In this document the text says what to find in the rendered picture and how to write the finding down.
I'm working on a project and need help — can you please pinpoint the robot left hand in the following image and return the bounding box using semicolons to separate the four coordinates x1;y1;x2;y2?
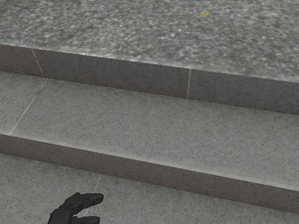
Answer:
48;192;104;224

